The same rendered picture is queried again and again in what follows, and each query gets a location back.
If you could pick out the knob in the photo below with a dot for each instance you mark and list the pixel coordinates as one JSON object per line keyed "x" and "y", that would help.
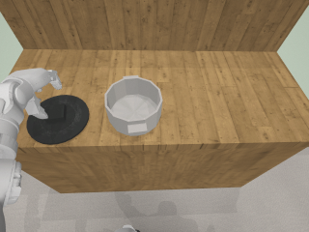
{"x": 56, "y": 113}

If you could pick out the robot left hand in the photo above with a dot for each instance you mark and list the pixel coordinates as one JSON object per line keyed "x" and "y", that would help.
{"x": 38, "y": 78}

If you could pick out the robot left forearm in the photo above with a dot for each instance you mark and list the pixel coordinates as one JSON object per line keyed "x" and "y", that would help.
{"x": 15, "y": 92}

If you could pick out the robot left upper arm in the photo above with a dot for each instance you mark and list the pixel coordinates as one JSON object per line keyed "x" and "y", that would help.
{"x": 10, "y": 186}

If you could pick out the robot left shin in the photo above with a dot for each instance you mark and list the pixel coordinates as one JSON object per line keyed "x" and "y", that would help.
{"x": 128, "y": 226}

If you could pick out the pot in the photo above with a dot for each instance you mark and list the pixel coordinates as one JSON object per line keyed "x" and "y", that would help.
{"x": 133, "y": 105}

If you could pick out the table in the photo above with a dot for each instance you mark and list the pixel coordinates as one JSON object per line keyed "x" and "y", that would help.
{"x": 231, "y": 109}

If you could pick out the lid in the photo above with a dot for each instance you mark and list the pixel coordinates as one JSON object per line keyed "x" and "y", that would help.
{"x": 77, "y": 117}

